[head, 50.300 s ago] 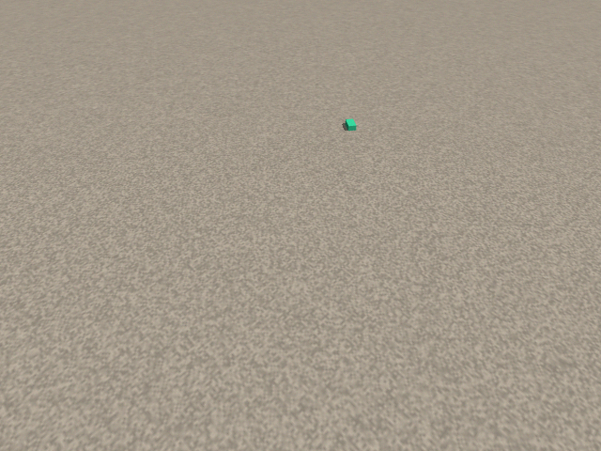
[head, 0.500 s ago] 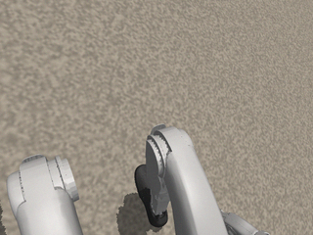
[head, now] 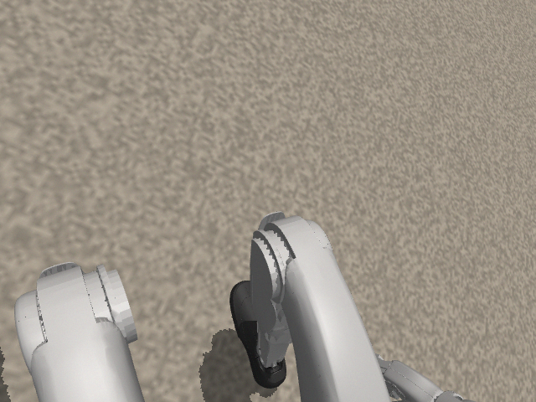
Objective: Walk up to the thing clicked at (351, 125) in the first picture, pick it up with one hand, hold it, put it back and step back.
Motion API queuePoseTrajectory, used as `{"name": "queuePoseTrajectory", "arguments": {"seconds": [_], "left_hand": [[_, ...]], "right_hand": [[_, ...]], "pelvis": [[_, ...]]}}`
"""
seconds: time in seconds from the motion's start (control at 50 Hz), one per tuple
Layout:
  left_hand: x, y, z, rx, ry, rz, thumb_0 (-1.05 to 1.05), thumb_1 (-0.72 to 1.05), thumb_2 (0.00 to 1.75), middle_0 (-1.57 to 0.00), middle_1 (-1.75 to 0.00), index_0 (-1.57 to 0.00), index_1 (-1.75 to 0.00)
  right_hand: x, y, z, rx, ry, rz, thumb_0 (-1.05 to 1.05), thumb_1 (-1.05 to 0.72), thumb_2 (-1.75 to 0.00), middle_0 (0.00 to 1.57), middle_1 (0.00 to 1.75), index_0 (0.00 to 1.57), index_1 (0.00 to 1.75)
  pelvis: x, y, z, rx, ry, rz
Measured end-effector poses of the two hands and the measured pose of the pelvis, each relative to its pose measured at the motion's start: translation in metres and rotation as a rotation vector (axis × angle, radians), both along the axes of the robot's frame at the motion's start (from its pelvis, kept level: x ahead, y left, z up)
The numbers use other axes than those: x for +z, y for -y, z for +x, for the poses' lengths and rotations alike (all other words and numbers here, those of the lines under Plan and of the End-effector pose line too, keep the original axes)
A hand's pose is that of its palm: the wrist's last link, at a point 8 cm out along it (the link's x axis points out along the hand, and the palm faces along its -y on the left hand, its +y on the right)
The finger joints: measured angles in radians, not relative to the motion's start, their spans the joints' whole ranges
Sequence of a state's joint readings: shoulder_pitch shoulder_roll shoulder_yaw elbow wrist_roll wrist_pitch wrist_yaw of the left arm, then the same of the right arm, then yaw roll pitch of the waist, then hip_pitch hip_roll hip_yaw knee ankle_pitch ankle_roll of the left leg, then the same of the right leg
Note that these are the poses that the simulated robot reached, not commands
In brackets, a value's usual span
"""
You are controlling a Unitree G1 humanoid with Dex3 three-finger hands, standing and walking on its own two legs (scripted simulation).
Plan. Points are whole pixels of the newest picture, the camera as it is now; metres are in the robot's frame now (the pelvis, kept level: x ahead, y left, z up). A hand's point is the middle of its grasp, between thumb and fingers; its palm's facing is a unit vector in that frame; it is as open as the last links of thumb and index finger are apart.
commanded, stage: close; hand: left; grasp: from above
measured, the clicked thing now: out of the picture +0.37 +0.33 -0.28
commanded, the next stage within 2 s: settle in 0.60 s
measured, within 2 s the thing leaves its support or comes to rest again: leaves its support in 1.02 s
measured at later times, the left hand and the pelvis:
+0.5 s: hand out of the picture +0.37 +0.33 -0.25, palm faces -0.37 -0.24 -0.90, open 7.8 cm; pelvis +0.00 +0.00 +0.00, yaw +0 degrees
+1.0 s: hand out of the picture +0.37 +0.33 -0.24, palm faces -0.35 -0.29 -0.89, open 7.7 cm; pelvis +0.00 +0.00 +0.00, yaw +0 degrees
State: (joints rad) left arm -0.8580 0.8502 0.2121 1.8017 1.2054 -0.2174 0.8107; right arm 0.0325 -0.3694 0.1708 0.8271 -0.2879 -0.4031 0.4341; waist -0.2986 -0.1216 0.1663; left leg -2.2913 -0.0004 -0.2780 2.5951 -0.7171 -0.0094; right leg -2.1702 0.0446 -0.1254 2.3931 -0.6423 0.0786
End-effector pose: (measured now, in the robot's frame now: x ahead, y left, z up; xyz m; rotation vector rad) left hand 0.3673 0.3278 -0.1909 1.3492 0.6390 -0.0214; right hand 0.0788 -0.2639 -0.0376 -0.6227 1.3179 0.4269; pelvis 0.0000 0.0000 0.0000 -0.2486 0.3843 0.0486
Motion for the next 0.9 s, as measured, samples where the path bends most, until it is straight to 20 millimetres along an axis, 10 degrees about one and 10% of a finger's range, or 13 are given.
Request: {"name": "queuePoseTrajectory", "arguments": {"seconds": [0.9], "left_hand": [[0.0041,-0.0052,0.0054,0.032,0.009,-0.010,0.02,0.44,0.00,-0.94,-0.11,-0.95,-0.08]], "right_hand": [[-0.0007,0.0051,-0.0034,-0.029,-0.011,-0.024,0.01,-0.90,-0.89,0.20,0.30,0.20,0.30]], "pelvis": [[0.0014,0.0010,0.0020,-0.001,-0.024,0.005]]}}
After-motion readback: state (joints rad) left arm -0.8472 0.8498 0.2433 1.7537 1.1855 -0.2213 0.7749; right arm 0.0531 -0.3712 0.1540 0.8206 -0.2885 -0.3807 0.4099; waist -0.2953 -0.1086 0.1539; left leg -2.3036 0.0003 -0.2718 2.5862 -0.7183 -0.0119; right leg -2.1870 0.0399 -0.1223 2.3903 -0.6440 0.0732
